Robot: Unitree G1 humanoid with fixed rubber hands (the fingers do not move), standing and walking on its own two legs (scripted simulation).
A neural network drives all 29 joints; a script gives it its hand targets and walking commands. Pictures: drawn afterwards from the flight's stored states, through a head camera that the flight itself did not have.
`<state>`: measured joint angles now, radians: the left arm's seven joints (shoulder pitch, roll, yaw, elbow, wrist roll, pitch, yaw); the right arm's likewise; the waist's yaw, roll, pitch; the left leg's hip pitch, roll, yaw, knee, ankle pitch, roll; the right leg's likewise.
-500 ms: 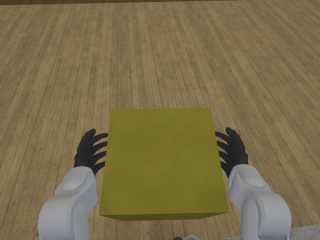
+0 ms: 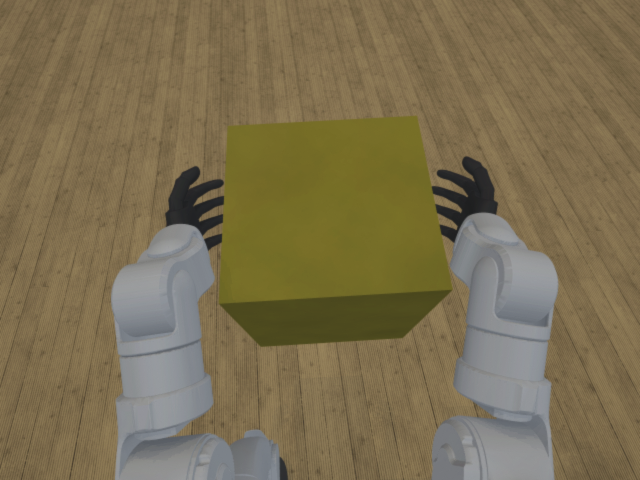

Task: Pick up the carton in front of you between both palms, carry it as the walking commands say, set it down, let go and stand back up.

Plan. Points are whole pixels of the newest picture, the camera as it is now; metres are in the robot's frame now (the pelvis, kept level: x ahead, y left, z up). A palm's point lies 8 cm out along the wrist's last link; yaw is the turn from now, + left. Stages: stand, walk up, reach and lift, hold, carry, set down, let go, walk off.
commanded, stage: carry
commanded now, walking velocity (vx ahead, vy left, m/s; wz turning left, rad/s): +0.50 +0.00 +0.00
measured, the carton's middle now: (327, 247) +0.38 +0.01 +0.06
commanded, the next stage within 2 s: none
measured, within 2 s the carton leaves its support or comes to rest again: neither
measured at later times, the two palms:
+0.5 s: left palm (239, 65) +0.68 +0.16 +0.14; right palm (428, 53) +0.71 -0.15 +0.16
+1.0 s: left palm out of the picture +0.98 +0.15 +0.17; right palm out of the picture +0.96 -0.15 +0.19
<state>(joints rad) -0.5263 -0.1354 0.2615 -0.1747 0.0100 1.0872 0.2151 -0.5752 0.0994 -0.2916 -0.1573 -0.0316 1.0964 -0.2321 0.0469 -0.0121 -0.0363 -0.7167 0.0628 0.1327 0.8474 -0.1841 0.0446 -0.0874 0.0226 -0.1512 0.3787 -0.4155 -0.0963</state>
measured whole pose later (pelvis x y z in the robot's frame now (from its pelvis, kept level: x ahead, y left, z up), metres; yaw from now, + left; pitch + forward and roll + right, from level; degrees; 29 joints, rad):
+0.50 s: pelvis +0.35 -0.02 +0.02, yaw +2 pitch +5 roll -1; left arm -0.49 -0.13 0.23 -0.27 0.00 1.06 0.21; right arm -0.50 0.10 -0.24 -0.31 0.02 1.06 -0.22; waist 0.05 0.02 0.05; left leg -0.32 0.02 0.01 1.08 -0.50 0.02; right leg -0.58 0.01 -0.14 0.69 -0.29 -0.07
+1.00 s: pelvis +0.63 +0.01 +0.06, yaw +1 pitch +4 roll +0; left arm -0.51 -0.13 0.32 -0.11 0.07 1.10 0.21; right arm -0.55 0.16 -0.28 -0.11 -0.04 1.12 -0.22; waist -0.09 0.00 -0.03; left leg -0.46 -0.03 0.14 0.62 -0.34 0.10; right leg -0.55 0.00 0.00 1.30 -0.41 -0.05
